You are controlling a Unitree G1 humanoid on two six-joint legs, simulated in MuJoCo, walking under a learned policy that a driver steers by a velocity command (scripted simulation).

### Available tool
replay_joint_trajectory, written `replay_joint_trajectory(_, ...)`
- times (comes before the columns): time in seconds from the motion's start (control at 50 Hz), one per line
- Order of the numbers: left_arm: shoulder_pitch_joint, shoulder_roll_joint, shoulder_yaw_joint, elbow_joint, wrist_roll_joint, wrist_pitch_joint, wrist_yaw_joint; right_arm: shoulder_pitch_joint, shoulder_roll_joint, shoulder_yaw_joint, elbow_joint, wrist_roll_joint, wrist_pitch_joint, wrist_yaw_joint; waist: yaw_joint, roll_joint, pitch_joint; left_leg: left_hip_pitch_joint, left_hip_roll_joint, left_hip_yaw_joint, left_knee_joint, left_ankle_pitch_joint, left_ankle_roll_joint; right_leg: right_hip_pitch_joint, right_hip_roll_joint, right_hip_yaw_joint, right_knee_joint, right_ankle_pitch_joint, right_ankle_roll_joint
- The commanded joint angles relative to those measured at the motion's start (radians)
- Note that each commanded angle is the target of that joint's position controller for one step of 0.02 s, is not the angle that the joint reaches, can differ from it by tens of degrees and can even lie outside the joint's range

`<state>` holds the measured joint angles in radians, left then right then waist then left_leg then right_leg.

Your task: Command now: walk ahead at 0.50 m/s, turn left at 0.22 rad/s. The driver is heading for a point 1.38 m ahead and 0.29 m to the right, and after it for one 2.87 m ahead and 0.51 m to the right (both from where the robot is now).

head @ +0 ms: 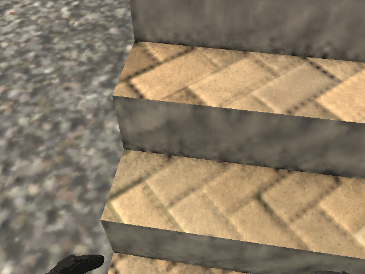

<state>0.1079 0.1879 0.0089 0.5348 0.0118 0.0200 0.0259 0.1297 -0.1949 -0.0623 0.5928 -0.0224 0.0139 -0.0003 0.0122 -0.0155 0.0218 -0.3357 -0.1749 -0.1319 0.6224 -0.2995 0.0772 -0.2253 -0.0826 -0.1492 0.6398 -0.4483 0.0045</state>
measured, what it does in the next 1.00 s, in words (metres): lifts its right foot, turning right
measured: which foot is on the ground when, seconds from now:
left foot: down 0.00-1.00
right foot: down 0.00-0.84, up 0.86-1.00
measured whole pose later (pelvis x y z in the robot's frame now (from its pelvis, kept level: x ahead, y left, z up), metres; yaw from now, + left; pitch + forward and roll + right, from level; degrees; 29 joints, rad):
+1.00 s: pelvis -0.03 -0.01 +0.02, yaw -24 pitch +3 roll -1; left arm 0.15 0.17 0.06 0.60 0.05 0.04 0.04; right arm 0.23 -0.13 0.00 0.66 -0.05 -0.06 -0.05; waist -0.02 -0.03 -0.03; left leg -0.20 -0.03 0.03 0.38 -0.23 0.07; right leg -0.38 0.05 0.04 0.86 -0.42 0.04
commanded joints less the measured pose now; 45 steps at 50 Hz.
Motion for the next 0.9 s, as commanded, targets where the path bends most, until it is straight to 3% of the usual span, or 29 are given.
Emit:
replay_joint_trajectory(0.02, 0.034, 0.022, -0.006, -0.045, 0.012, -0.044, 0.010, -0.168, 0.020, 0.028, -0.121, 0.004, -0.015, -0.011, 0.046, 0.087, -0.091, 0.107, 0.223, -0.235, -0.275, 0.453, 0.041, 0.074, -0.012, 0.064, -0.260, 0.218, -0.019)
replay_joint_trajectory(0.04, -0.042, 0.039, -0.006, -0.053, 0.031, -0.058, 0.015, -0.123, 0.028, 0.031, -0.110, -0.003, -0.025, -0.003, -0.015, -0.014, -0.112, 0.157, 0.195, -0.164, -0.251, 0.528, -0.007, 0.093, -0.036, 0.067, -0.224, 0.362, -0.006)
replay_joint_trajectory(0.06, -0.064, 0.029, -0.007, -0.056, 0.020, -0.061, 0.016, -0.072, -0.007, 0.023, -0.079, -0.016, -0.036, 0.000, -0.035, -0.014, -0.181, 0.215, 0.196, -0.142, -0.240, 0.600, -0.026, 0.140, -0.039, 0.067, -0.210, 0.454, -0.001)
replay_joint_trajectory(0.1, -0.024, 0.037, -0.005, -0.035, 0.002, -0.060, 0.014, -0.057, -0.039, 0.018, -0.043, -0.028, -0.045, 0.003, -0.027, -0.013, -0.218, 0.256, 0.208, -0.109, -0.225, 0.600, -0.031, 0.168, -0.035, 0.092, -0.236, 0.468, -0.002)
replay_joint_trajectory(0.14, -0.008, 0.037, -0.004, -0.013, -0.002, -0.059, 0.010, -0.070, -0.034, 0.024, -0.031, -0.026, -0.052, 0.006, -0.027, -0.031, -0.176, 0.212, 0.219, -0.090, -0.240, 0.506, -0.036, 0.176, -0.035, 0.117, -0.263, 0.447, -0.011)
replay_joint_trajectory(0.22, 0.045, 0.050, 0.010, 0.035, -0.004, -0.059, 0.004, -0.078, -0.033, 0.028, -0.003, -0.021, -0.062, 0.003, -0.013, -0.006, -0.103, 0.140, 0.220, -0.048, -0.273, 0.336, -0.056, 0.166, -0.034, 0.164, -0.277, 0.380, -0.032)
replay_joint_trajectory(0.28, 0.046, 0.081, 0.031, 0.055, 0.001, -0.056, -0.001, -0.090, -0.035, 0.021, -0.010, -0.017, -0.064, -0.007, -0.013, 0.005, -0.075, 0.113, 0.204, 0.003, -0.232, 0.254, -0.060, 0.116, -0.026, 0.201, -0.247, 0.391, -0.055)
replay_joint_trajectory(0.32, 0.023, 0.079, 0.041, 0.048, 0.001, -0.051, -0.013, -0.094, -0.030, 0.016, -0.014, -0.013, -0.062, -0.008, -0.012, 0.006, -0.072, 0.111, 0.212, 0.009, -0.214, 0.239, -0.043, 0.076, -0.017, 0.229, -0.215, 0.391, -0.068)
replay_joint_trajectory(0.36, 0.040, 0.067, 0.049, 0.057, -0.002, -0.049, -0.007, -0.064, -0.028, 0.007, -0.008, -0.012, -0.077, -0.013, -0.006, 0.004, -0.057, 0.120, 0.208, 0.028, -0.203, 0.237, -0.031, 0.034, -0.015, 0.253, -0.215, 0.375, -0.059)
replay_joint_trajectory(0.38, 0.030, 0.070, 0.056, 0.044, -0.006, -0.044, -0.006, -0.065, -0.041, 0.000, -0.011, -0.016, -0.076, -0.017, -0.005, -0.017, -0.069, 0.120, 0.219, 0.035, -0.177, 0.267, -0.027, 0.027, -0.008, 0.259, -0.194, 0.402, -0.058)
replay_joint_trajectory(0.5, 0.063, 0.077, 0.083, 0.022, 0.000, -0.018, -0.006, -0.047, -0.058, -0.022, -0.035, -0.006, -0.053, -0.031, 0.008, 0.048, -0.114, 0.146, 0.264, 0.054, -0.133, 0.336, 0.004, -0.060, 0.040, 0.287, -0.084, 0.346, -0.054)
replay_joint_trajectory(0.56, 0.090, 0.078, 0.089, 0.010, 0.009, -0.008, -0.005, -0.042, -0.080, -0.031, -0.045, -0.009, -0.031, -0.038, 0.011, 0.059, -0.109, 0.140, 0.298, 0.062, -0.123, 0.332, 0.024, -0.112, 0.065, 0.293, -0.041, 0.274, -0.047)
replay_joint_trajectory(0.6, 0.095, 0.086, 0.091, -0.002, 0.024, -0.006, -0.002, -0.053, -0.081, -0.029, -0.051, -0.021, -0.021, -0.045, 0.011, 0.038, -0.110, 0.113, 0.303, 0.085, -0.106, 0.263, 0.027, -0.127, 0.068, 0.313, -0.039, 0.240, -0.055)
replay_joint_trajectory(0.66, 0.090, 0.130, 0.101, -0.026, 0.033, 0.002, 0.006, -0.034, -0.066, -0.022, -0.053, -0.020, -0.007, -0.039, -0.005, -0.096, -0.105, 0.077, 0.198, 0.187, 0.032, 0.050, -0.029, -0.154, 0.005, 0.486, -0.151, 0.343, -0.105)
replay_joint_trajectory(0.68, 0.084, 0.149, 0.108, -0.033, 0.038, 0.007, 0.013, -0.045, -0.058, -0.016, -0.066, -0.012, -0.011, -0.036, 0.006, -0.169, -0.117, 0.041, 0.122, 0.212, 0.118, -0.121, -0.064, -0.145, -0.034, 0.608, -0.255, 0.325, -0.155)
replay_joint_trajectory(0.7, 0.062, 0.154, 0.105, -0.041, 0.039, 0.008, 0.023, -0.037, -0.033, -0.003, -0.077, -0.004, -0.016, -0.033, -0.004, -0.216, -0.085, 0.005, 0.081, 0.192, 0.207, -0.219, -0.084, -0.145, -0.068, 0.668, -0.313, 0.336, -0.203)
replay_joint_trajectory(0.72, 0.050, 0.129, 0.098, -0.047, 0.046, 0.008, 0.031, -0.039, -0.040, -0.002, -0.081, -0.005, -0.021, -0.030, 0.002, -0.202, -0.098, -0.023, 0.092, 0.130, 0.269, -0.282, -0.086, -0.115, -0.076, 0.685, -0.336, 0.376, -0.238)
replay_joint_trajectory(0.74, 0.024, 0.125, 0.095, -0.043, 0.048, 0.011, 0.033, -0.021, -0.035, 0.005, -0.084, -0.004, -0.027, -0.035, -0.028, -0.178, -0.089, -0.046, 0.112, 0.109, 0.231, -0.283, -0.081, -0.081, -0.059, 0.650, -0.315, 0.429, -0.237)
replay_joint_trajectory(0.76, -0.004, 0.114, 0.096, -0.040, 0.042, 0.013, 0.032, 0.009, -0.039, 0.009, -0.071, -0.003, -0.037, -0.041, -0.051, -0.153, -0.082, -0.026, 0.111, 0.122, 0.131, -0.252, -0.069, -0.061, -0.024, 0.603, -0.286, 0.501, -0.215)
replay_joint_trajectory(0.8, -0.023, 0.102, 0.103, -0.034, 0.014, 0.016, 0.025, 0.067, -0.037, 0.010, -0.039, 0.002, -0.055, -0.048, -0.080, -0.126, -0.101, 0.090, 0.085, 0.171, -0.181, -0.027, -0.052, -0.010, 0.031, 0.535, -0.218, 0.623, -0.153)
replay_joint_trajectory(0.82, -0.016, 0.087, 0.106, -0.040, 0.005, 0.013, 0.023, 0.096, -0.060, 0.003, -0.013, -0.007, -0.061, -0.055, -0.069, -0.078, -0.111, 0.183, 0.116, 0.144, -0.279, 0.049, -0.049, -0.046, 0.056, 0.507, -0.155, 0.534, -0.116)
replay_joint_trajectory(0.84, -0.032, 0.038, 0.094, -0.063, -0.010, 0.011, 0.025, 0.098, -0.100, -0.006, -0.014, -0.021, -0.058, -0.061, -0.059, 0.061, -0.135, 0.322, 0.244, 0.001, -0.342, 0.080, -0.023, -0.210, 0.123, 0.425, -0.015, 0.313, -0.064)
replay_joint_trajectory(0.86, -0.031, 0.018, 0.083, -0.095, -0.005, 0.014, 0.033, 0.042, -0.160, -0.011, -0.038, -0.058, -0.057, -0.067, -0.049, 0.365, -0.114, 0.285, 0.501, -0.308, -0.463, 0.176, 0.079, -0.383, 0.256, 0.258, 0.202, -0.095, -0.019)
replay_joint_trajectory(0.88, 0.100, 0.073, 0.097, -0.045, 0.038, 0.014, 0.037, -0.002, -0.093, 0.003, -0.064, -0.045, -0.065, -0.069, 0.006, 0.220, -0.130, 0.206, 0.586, -0.371, -0.444, 0.273, 0.176, -0.316, 0.160, 0.254, 0.459, -0.117, 0.015)
replay_joint_trajectory(0.9, 0.151, 0.062, 0.095, 0.007, 0.051, 0.012, 0.034, -0.021, -0.014, 0.030, -0.054, -0.036, -0.073, -0.066, 0.026, 0.079, -0.135, 0.143, 0.538, -0.280, -0.408, 0.256, 0.224, -0.262, 0.142, 0.268, 0.585, -0.059, 0.025)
